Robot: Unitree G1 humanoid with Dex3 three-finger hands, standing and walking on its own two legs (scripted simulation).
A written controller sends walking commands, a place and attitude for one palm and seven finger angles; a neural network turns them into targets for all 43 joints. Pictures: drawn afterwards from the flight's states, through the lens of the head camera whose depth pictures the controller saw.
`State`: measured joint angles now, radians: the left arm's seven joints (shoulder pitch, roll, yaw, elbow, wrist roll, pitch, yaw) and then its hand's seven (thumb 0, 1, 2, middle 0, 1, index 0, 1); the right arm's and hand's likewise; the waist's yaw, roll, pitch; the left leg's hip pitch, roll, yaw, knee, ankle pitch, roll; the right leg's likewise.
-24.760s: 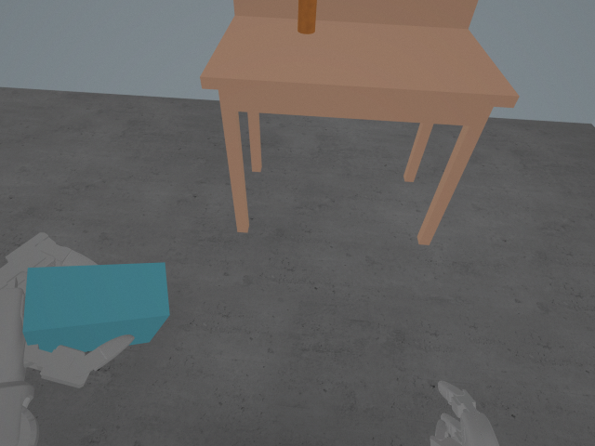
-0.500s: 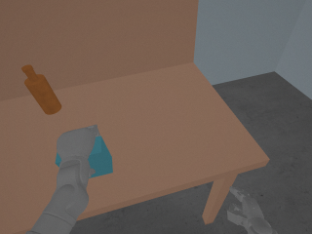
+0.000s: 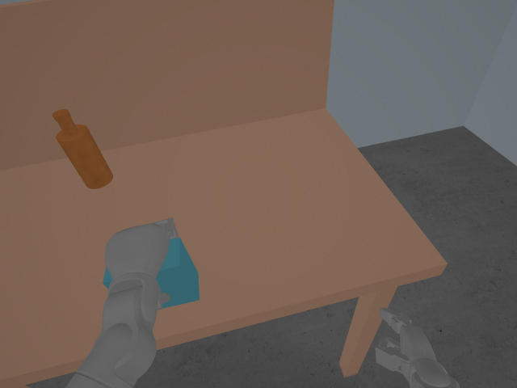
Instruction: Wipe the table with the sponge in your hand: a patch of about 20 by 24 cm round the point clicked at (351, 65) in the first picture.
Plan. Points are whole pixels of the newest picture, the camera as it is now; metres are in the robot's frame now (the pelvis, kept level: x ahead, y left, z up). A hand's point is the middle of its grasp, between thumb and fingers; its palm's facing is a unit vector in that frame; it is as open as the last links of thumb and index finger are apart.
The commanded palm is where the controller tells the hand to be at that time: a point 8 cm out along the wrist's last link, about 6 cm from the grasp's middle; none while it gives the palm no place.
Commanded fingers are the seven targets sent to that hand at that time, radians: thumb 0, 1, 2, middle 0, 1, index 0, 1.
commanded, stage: slide across to the third lane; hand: left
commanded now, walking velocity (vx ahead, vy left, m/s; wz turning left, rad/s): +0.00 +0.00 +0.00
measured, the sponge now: (159, 282) +0.27 +0.22 +0.02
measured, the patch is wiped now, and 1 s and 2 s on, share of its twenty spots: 0.70 0.85 0.95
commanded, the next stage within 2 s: wipe forward along the third lane in 0.48 s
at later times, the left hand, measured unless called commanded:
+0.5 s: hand (194, 254) +0.30 +0.16 +0.06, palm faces -0.01 -0.08 -1.00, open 9.8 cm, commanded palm +0.27 +0.13 +0.12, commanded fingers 0.00 0.10 1.30 -1.20 -1.60 -1.20 -1.60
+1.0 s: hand (202, 237) +0.34 +0.16 +0.06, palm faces -0.02 -0.09 -1.00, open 9.8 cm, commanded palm +0.31 +0.16 +0.10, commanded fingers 0.00 0.10 1.30 -1.20 -1.60 -1.20 -1.60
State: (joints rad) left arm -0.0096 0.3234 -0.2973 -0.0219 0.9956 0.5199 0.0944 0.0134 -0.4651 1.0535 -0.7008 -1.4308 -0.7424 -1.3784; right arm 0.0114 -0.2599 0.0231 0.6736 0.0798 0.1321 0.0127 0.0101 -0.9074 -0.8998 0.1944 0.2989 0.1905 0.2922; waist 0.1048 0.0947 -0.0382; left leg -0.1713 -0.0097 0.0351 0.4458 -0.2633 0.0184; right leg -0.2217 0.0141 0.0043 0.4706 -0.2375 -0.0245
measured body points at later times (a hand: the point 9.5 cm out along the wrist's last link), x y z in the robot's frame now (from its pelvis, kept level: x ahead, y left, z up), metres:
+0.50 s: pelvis -0.01 -0.02 +0.00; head -0.03 -0.06 +0.45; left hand +0.29 +0.16 +0.11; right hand +0.24 -0.21 -0.09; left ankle -0.02 +0.11 -0.74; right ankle +0.01 -0.11 -0.74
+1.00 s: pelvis -0.01 -0.02 +0.00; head -0.02 -0.06 +0.45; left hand +0.33 +0.16 +0.11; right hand +0.21 -0.24 -0.10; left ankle -0.02 +0.11 -0.74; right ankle +0.01 -0.11 -0.74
